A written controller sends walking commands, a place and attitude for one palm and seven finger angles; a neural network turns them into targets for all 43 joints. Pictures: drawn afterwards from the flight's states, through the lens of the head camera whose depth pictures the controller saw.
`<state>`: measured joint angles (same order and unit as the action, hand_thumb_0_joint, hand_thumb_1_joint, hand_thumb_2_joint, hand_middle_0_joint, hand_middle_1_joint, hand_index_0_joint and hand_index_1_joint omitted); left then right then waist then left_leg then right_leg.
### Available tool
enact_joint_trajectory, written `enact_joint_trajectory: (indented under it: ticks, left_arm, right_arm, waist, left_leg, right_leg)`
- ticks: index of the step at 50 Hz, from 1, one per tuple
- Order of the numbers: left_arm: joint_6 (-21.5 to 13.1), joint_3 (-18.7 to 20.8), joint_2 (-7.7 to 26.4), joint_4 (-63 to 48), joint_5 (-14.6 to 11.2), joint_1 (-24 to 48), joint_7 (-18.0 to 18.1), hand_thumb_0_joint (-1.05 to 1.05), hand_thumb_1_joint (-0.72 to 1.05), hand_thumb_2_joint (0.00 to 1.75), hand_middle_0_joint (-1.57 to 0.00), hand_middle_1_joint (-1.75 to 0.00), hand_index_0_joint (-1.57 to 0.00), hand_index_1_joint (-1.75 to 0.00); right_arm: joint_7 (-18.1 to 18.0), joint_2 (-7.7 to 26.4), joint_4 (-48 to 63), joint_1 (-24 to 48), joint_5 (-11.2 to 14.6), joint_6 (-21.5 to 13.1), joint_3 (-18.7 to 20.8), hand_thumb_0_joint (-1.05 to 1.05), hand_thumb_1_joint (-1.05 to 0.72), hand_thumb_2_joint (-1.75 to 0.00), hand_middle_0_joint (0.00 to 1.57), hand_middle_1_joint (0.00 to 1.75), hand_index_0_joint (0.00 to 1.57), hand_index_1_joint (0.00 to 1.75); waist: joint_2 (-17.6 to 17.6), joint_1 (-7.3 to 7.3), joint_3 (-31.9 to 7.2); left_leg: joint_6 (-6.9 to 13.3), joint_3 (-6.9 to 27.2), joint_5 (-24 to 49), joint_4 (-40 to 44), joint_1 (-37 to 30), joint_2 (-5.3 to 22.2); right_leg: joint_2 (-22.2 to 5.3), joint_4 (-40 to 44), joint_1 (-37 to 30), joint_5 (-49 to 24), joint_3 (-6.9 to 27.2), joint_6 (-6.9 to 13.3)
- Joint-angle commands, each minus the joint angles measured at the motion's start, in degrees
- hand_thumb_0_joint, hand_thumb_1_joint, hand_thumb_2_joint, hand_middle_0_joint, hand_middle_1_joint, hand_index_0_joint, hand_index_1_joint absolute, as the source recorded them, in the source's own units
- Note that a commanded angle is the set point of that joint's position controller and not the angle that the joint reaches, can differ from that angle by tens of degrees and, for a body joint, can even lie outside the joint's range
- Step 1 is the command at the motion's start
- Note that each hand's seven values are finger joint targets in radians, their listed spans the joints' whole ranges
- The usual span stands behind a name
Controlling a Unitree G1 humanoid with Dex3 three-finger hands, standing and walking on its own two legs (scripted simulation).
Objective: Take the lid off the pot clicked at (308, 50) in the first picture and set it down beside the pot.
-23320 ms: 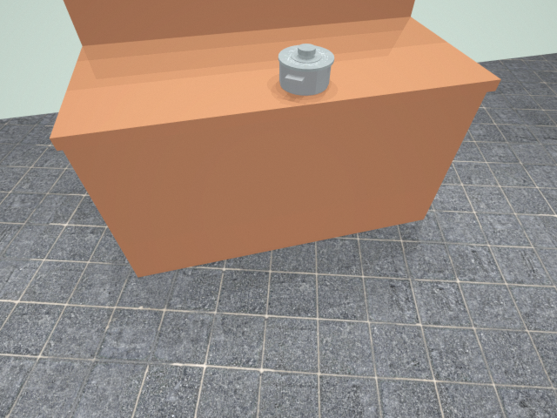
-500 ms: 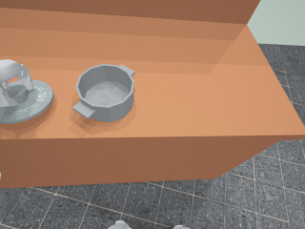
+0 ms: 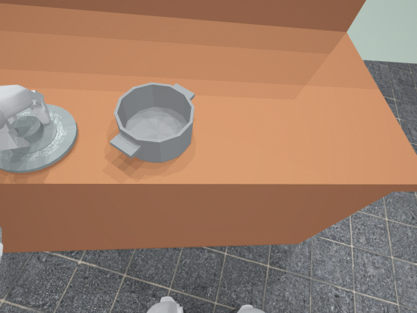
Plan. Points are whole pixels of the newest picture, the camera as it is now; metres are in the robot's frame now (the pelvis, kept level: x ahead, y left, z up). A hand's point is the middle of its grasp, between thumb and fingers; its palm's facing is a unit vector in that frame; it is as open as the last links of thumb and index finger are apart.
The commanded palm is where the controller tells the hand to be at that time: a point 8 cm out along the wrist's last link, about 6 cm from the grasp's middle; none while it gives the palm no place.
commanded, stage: open the fingers wide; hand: left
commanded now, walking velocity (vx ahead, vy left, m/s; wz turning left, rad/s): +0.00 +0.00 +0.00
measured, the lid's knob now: (27, 128) +0.46 +0.35 +0.03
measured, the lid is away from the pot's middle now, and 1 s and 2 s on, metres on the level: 0.25 0.25 0.25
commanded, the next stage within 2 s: raise the empty hand in 0.92 s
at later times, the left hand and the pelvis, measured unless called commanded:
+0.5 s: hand (13, 131) +0.43 +0.35 +0.05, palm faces -0.46 -0.12 -0.88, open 8.9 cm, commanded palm +0.47 +0.33 +0.11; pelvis +0.00 +0.01 +0.00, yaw +1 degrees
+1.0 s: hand (11, 133) +0.43 +0.35 +0.05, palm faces -0.46 -0.12 -0.88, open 11.0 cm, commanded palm +0.47 +0.34 +0.11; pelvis +0.00 +0.00 +0.00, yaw +1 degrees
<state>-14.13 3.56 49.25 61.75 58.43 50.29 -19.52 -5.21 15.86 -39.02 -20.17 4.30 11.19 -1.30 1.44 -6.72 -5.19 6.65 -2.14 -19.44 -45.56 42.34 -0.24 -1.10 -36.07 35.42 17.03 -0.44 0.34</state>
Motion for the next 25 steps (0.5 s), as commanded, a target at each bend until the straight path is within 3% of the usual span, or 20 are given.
enact_joint_trajectory:
  ticks: [1, 2, 5, 8, 9, 11, 12, 13, 14, 16, 17, 19, 20, 22, 25]
  left_arm:
    - [1.17, 4.27, 20.35, -10.67, -0.46, 25.70, 3.23, 0.00, 0.46, 0.89, -0.68, -1.02, -0.65, -0.99]
    - [1.56, 1.67, 17.04, -9.76, -0.63, 25.50, 3.16, 0.00, 0.45, 0.88, -0.67, -1.01, -0.64, -0.99]
    - [1.90, 0.05, 15.20, -10.44, -0.68, 27.06, 2.89, 0.00, 0.40, 0.85, -0.63, -1.00, -0.61, -0.98]
    - [2.37, 0.38, 15.92, -9.07, -0.94, 27.44, 2.89, 0.00, 0.36, 0.82, -0.60, -0.99, -0.58, -0.97]
    - [2.00, 0.75, 16.23, -11.13, -1.14, 28.26, 2.76, 0.00, 0.34, 0.81, -0.59, -0.99, -0.56, -0.97]
    - [2.23, -0.04, 15.65, -10.63, -1.04, 29.05, 2.74, 0.00, 0.31, 0.79, -0.56, -0.98, -0.54, -0.96]
    - [2.44, -0.83, 14.30, -8.65, -1.13, 27.68, 2.69, 0.00, 0.30, 0.78, -0.55, -0.98, -0.53, -0.96]
    - [2.49, -0.39, 15.00, -8.82, -1.24, 27.96, 2.69, 0.00, 0.28, 0.77, -0.54, -0.97, -0.52, -0.96]
    - [1.98, 0.42, 15.90, -10.68, -1.19, 28.46, 2.59, 0.00, 0.27, 0.76, -0.53, -0.97, -0.51, -0.95]
    - [1.93, 0.23, 15.34, -11.84, -0.86, 29.17, 2.81, 0.00, 0.24, 0.74, -0.50, -0.96, -0.49, -0.95]
    - [2.10, -1.15, 13.25, -11.57, -1.02, 28.95, 2.78, 0.00, 0.23, 0.72, -0.49, -0.96, -0.48, -0.95]
    - [2.01, -0.27, 14.22, -8.66, -1.23, 27.07, 2.79, 0.00, 0.20, 0.70, -0.47, -0.95, -0.45, -0.94]
    - [2.10, 0.76, 15.87, -9.92, -1.26, 28.48, 2.88, 0.00, 0.18, 0.69, -0.45, -0.95, -0.44, -0.94]
    - [2.81, -0.45, 14.48, -8.26, -1.08, 27.70, 3.27, 0.00, 0.15, 0.67, -0.43, -0.94, -0.42, -0.93]
    - [2.60, -0.63, 14.33, -10.99, -0.65, 29.44, 3.25, 0.00, 0.11, 0.64, -0.40, -0.93, -0.39, -0.92]
  right_arm:
    - [-1.20, 12.15, 3.80, -5.94, -0.12, -1.17, 4.18, 0.00, -0.90, -0.90, 0.20, 0.30, 0.20, 0.30]
    - [-1.04, 12.01, 3.63, -5.68, 0.02, -1.35, 4.22, 0.00, -0.90, -0.90, 0.20, 0.30, 0.20, 0.30]
    - [-0.90, 12.15, 3.40, -5.92, -0.07, -1.69, 4.33, 0.00, -0.90, -0.90, 0.20, 0.30, 0.20, 0.30]
    - [-1.09, 12.36, 3.65, -5.88, 0.13, -2.09, 4.02, 0.00, -0.90, -0.90, 0.20, 0.30, 0.20, 0.30]
    - [-1.20, 12.41, 3.72, -5.63, 0.12, -2.27, 4.04, 0.00, -0.90, -0.90, 0.20, 0.30, 0.20, 0.30]
    - [-1.22, 12.48, 3.61, -6.12, -0.05, -2.49, 4.10, 0.00, -0.90, -0.90, 0.20, 0.30, 0.20, 0.30]
    - [-1.25, 12.29, 3.79, -6.07, 0.11, -2.68, 4.00, 0.00, -0.90, -0.90, 0.20, 0.30, 0.20, 0.30]
    - [-1.22, 12.46, 3.69, -5.99, 0.07, -2.76, 3.95, 0.00, -0.90, -0.90, 0.20, 0.30, 0.20, 0.30]
    - [-1.29, 12.55, 3.74, -5.89, 0.07, -2.84, 3.94, 0.00, -0.90, -0.90, 0.20, 0.30, 0.20, 0.30]
    - [-1.22, 12.44, 3.77, -6.33, -0.20, -2.68, 4.28, 0.00, -0.90, -0.90, 0.20, 0.30, 0.20, 0.30]
    - [-1.09, 12.24, 3.68, -6.34, -0.22, -2.84, 4.46, 0.00, -0.90, -0.90, 0.20, 0.30, 0.20, 0.30]
    - [-1.16, 12.51, 3.73, -6.40, -0.04, -2.96, 4.15, 0.00, -0.90, -0.90, 0.20, 0.30, 0.20, 0.30]
    - [-1.12, 12.76, 3.50, -6.49, -0.21, -2.75, 4.21, 0.00, -0.90, -0.90, 0.20, 0.30, 0.20, 0.30]
    - [-1.01, 12.55, 3.74, -6.46, 0.01, -2.83, 4.17, 0.00, -0.90, -0.90, 0.20, 0.30, 0.20, 0.30]
    - [-0.86, 12.53, 3.49, -6.88, -0.28, -2.90, 4.36, 0.00, -0.90, -0.90, 0.20, 0.30, 0.20, 0.30]
  waist:
    - [11.88, 0.21, -22.37]
    - [11.51, -0.27, -21.15]
    - [11.87, -0.58, -21.16]
    - [9.01, -0.78, -19.80]
    - [10.37, -0.26, -21.37]
    - [10.11, -0.75, -21.68]
    - [9.77, -0.91, -20.24]
    - [8.54, -0.80, -19.86]
    - [10.77, -0.15, -21.22]
    - [11.67, -0.24, -22.56]
    - [11.75, -0.58, -22.53]
    - [9.01, -0.53, -20.16]
    - [9.16, -0.42, -21.19]
    - [8.74, -0.68, -19.57]
    - [11.67, -0.39, -22.39]
  left_leg:
    - [-4.54, 9.31, 23.50, 6.85, -34.32, 1.89]
    - [-4.67, 9.48, 22.54, 6.97, -34.32, 2.04]
    - [-4.89, 10.68, 22.12, 7.05, -36.35, 2.50]
    - [-4.16, 10.42, 17.39, 7.47, -33.54, 2.11]
    - [-4.43, 10.77, 19.83, 7.54, -35.03, 2.33]
    - [-4.35, 10.75, 18.24, 7.37, -34.86, 2.11]
    - [-4.37, 10.70, 17.81, 7.39, -34.22, 2.02]
    - [-4.04, 10.39, 16.69, 7.44, -33.07, 1.96]
    - [-4.66, 10.95, 19.92, 7.41, -34.66, 2.29]
    - [-5.52, 12.04, 22.72, 7.11, -37.11, 2.50]
    - [-5.55, 11.85, 23.53, 6.88, -37.58, 2.54]
    - [-5.28, 11.78, 21.76, 7.12, -34.99, 2.48]
    - [-5.02, 11.45, 20.87, 7.09, -34.78, 2.41]
    - [-4.80, 11.03, 18.27, 7.44, -33.33, 1.99]
    - [-5.72, 12.13, 23.15, 7.17, -37.00, 2.47]
  right_leg:
    - [5.42, 3.30, 8.43, -2.31, -4.18, 2.39]
    - [5.39, 3.37, 9.41, -1.76, -4.29, 2.37]
    - [5.30, 3.46, 11.01, -1.07, -4.00, 2.25]
    - [5.21, 3.57, 10.10, -0.66, -3.81, 2.19]
    - [4.97, 3.32, 9.75, -1.49, -3.67, 2.32]
    - [5.12, 3.24, 10.00, -0.99, -3.58, 2.20]
    - [5.17, 3.10, 10.62, -0.74, -3.69, 2.23]
    - [5.13, 3.26, 9.84, -0.86, -3.71, 2.22]
    - [4.97, 2.86, 9.89, -1.49, -3.67, 2.43]
    - [5.20, 2.65, 11.11, -1.60, -3.70, 2.35]
    - [5.20, 2.69, 11.62, -1.82, -3.74, 2.25]
    - [5.28, 2.69, 11.38, -1.54, -3.68, 2.26]
    - [5.21, 2.72, 10.42, -1.45, -3.58, 2.25]
    - [5.24, 2.98, 10.54, -0.90, -3.52, 2.28]
    - [5.34, 2.54, 11.34, -1.73, -3.49, 2.39]
